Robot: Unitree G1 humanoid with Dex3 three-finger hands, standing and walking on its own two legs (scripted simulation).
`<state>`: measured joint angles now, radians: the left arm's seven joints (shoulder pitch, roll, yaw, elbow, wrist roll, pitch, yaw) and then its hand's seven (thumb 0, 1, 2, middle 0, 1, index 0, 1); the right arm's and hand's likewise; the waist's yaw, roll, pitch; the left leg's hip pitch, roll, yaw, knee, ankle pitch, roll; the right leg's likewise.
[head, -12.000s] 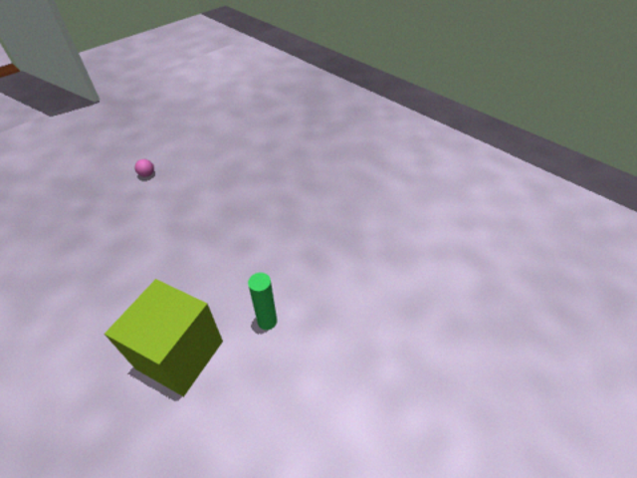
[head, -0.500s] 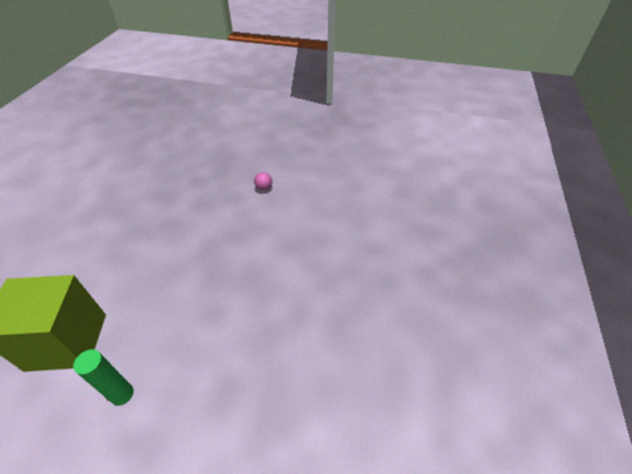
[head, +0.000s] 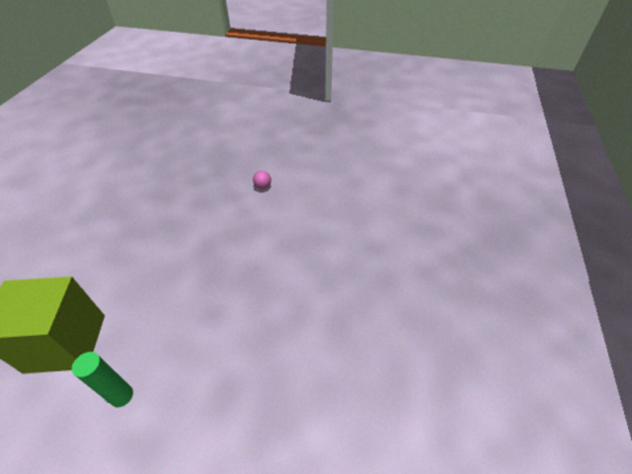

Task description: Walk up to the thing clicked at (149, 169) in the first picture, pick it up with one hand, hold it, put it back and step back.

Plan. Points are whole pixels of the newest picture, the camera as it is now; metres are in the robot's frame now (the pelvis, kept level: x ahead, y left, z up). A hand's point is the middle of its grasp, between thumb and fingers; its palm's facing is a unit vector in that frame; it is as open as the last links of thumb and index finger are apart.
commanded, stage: stand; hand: left
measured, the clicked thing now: (262, 179) +1.46 +0.29 -0.74
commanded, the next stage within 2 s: walk up in 0.70 s
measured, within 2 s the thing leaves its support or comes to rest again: neither
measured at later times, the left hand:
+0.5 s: hand out of the picture +0.07 +0.26 -0.16, palm faces -0.01 -0.94 -0.35, open 7.4 cm
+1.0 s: hand out of the picture +0.06 +0.35 -0.17, palm faces +0.07 -0.93 -0.37, open 7.4 cm
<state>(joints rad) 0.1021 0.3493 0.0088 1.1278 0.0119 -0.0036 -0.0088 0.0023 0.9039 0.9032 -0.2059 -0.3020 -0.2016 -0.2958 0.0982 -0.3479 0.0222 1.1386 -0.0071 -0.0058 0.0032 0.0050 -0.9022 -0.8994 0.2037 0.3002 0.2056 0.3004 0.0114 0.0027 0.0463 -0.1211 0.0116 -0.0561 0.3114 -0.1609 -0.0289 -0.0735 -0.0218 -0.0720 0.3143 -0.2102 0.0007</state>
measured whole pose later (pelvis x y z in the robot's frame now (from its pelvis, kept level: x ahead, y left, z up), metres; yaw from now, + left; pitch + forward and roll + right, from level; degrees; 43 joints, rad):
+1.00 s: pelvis +0.06 +0.05 -0.02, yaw +4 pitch -2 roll -2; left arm 0.28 0.46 0.10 1.02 0.05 -0.03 -0.07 0.00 0.90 0.90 -0.21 -0.30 -0.20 -0.30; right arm 0.22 -0.44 -0.10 1.02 -0.04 -0.03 0.09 0.01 -0.90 -0.90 0.20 0.30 0.21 0.30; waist 0.04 -0.02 0.04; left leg -0.37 0.08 0.03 0.58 -0.26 0.00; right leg -0.01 -0.08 -0.12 0.45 -0.40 0.00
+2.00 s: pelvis +0.52 +0.06 -0.02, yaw +1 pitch -2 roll +0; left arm 0.34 0.45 0.04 0.90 0.00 -0.03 -0.04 0.01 0.90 0.90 -0.21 -0.30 -0.20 -0.30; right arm 0.22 -0.38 -0.06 0.84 -0.01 -0.09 0.06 0.00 -0.90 -0.90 0.20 0.30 0.21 0.30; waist 0.02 -0.07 0.09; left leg -0.35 0.04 0.10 0.60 -0.22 0.03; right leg -0.33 -0.02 0.03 1.10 -0.43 -0.05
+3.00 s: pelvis +0.90 +0.02 -0.02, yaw +1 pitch -3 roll +1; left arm 0.31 0.43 0.04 0.88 0.01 -0.04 -0.05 0.00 0.90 0.90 -0.21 -0.30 -0.20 -0.30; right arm 0.29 -0.39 -0.04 0.82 -0.01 -0.07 0.05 0.00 -0.90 -0.90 0.21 0.30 0.21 0.30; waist 0.00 -0.06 0.08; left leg -0.21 0.03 0.10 0.51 -0.25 0.03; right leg -0.48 -0.09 -0.01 0.89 -0.33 -0.01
